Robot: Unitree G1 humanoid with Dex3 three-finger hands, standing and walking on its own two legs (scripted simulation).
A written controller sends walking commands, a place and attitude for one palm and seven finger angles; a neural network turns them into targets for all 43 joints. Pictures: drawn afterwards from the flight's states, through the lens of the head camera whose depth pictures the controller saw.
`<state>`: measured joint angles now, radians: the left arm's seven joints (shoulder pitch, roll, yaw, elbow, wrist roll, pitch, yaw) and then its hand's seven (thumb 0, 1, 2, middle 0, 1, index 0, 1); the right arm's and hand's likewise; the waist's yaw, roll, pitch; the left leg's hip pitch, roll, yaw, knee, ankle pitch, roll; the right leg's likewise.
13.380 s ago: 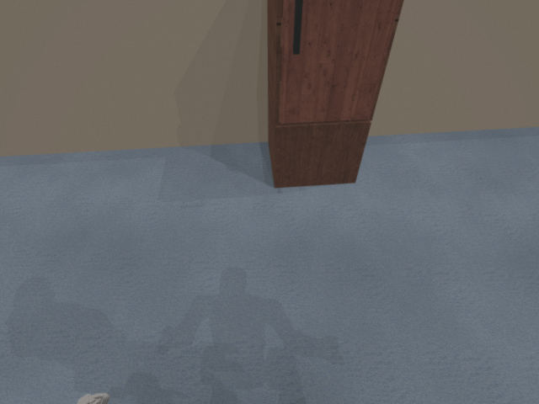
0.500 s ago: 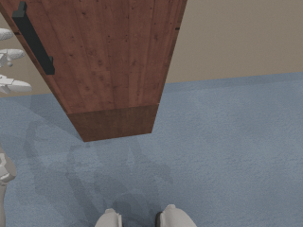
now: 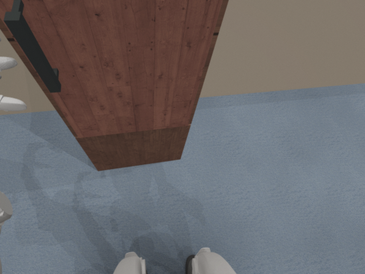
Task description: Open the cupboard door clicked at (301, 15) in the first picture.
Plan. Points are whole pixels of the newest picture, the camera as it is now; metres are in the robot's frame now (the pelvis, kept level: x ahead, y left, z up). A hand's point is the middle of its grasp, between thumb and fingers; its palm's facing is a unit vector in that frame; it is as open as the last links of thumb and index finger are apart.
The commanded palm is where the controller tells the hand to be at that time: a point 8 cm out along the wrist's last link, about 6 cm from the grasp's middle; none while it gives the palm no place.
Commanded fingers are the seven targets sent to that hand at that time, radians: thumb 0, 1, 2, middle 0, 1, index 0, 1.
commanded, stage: move the hooked fingers beside the handle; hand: left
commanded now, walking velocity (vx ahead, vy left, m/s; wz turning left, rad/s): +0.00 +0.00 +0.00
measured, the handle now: (39, 51) +0.54 +0.26 +0.11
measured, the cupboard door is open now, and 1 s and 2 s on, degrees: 0 0 1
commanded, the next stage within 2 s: slide the fingers in behind the handle in 0.46 s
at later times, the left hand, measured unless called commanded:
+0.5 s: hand (5, 75) +0.48 +0.31 +0.11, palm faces +0.11 -0.99 -0.01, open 14.0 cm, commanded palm +0.46 +0.35 +0.10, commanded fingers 0.00 -0.50 0.30 -0.30 -1.20 -0.30 -1.20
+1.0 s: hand (14, 74) +0.48 +0.29 +0.11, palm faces +0.13 -0.99 -0.01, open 14.2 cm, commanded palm +0.46 +0.32 +0.10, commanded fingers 0.00 -0.50 0.30 -0.30 -1.20 -0.30 -1.20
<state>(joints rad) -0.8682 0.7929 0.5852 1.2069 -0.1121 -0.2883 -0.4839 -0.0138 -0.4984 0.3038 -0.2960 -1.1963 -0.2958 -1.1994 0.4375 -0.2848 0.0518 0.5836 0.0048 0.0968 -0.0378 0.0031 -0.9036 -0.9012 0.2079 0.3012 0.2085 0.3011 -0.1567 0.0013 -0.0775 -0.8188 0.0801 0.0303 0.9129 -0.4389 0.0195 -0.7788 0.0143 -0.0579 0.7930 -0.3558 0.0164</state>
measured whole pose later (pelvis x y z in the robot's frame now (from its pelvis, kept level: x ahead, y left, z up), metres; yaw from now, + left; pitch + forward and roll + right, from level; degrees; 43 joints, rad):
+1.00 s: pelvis -0.01 +0.00 +0.00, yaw +1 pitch +19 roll -4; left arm -0.92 0.72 0.48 1.21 -0.12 -0.29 -0.38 -0.01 -0.50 0.30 -0.30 -1.20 -0.25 -1.21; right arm 0.42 -0.28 0.05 0.62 0.00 0.07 -0.04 0.00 -0.90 -0.90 0.21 0.30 0.21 0.30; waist -0.15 0.01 -0.08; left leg -0.83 0.07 0.01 0.92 -0.43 0.01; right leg -0.78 0.01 -0.08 0.80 -0.36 0.01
